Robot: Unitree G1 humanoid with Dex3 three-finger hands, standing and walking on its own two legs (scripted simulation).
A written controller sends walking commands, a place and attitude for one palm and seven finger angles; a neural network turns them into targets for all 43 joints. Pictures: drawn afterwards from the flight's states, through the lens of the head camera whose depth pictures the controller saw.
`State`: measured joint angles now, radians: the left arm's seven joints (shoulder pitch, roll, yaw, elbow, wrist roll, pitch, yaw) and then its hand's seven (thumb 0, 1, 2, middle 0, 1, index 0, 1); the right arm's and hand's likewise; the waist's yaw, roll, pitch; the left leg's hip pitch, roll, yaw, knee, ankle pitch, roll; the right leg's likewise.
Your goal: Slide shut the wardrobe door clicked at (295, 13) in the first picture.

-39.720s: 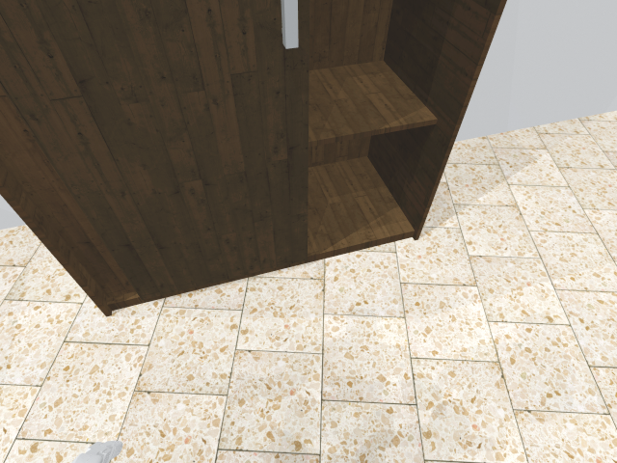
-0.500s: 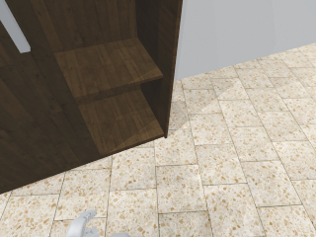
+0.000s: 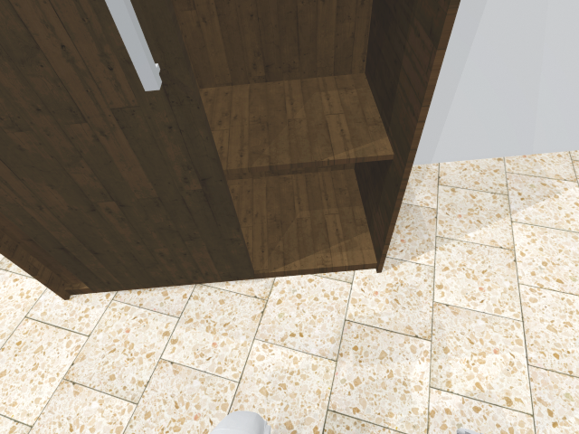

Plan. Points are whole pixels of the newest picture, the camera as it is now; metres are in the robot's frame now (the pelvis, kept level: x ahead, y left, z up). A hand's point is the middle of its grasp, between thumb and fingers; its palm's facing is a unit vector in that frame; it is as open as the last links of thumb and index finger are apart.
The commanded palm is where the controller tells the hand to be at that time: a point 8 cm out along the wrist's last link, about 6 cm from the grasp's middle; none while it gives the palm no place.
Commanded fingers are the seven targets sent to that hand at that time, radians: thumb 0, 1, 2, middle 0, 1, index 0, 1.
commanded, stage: take the last steps up to it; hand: left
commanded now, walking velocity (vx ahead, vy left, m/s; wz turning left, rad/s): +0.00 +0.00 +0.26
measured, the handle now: out of the picture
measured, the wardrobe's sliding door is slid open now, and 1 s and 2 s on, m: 0.48 0.48 0.48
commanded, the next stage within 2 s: come to a stop and stand still in 0.98 s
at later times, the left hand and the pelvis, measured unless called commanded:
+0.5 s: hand out of the picture +0.03 +0.20 -0.17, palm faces +0.19 -0.96 -0.19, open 7.3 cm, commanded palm none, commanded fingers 0.00 0.90 0.90 -0.20 -0.30 -0.20 -0.30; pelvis +0.02 +0.01 +0.00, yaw +9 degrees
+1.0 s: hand out of the picture +0.08 +0.18 -0.16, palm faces +0.24 -0.96 -0.16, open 7.3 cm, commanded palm none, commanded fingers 0.00 0.90 0.90 -0.20 -0.30 -0.20 -0.30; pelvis +0.14 +0.03 +0.01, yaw +9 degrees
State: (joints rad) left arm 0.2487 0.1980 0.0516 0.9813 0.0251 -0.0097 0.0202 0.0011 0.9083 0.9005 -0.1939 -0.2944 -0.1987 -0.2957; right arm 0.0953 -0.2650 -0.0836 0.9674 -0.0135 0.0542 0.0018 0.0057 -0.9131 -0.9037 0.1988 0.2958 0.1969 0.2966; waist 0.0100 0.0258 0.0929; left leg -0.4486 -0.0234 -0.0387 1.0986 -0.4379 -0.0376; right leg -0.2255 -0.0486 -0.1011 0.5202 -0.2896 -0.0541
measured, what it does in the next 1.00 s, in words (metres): walks ahead: left foot, then right foot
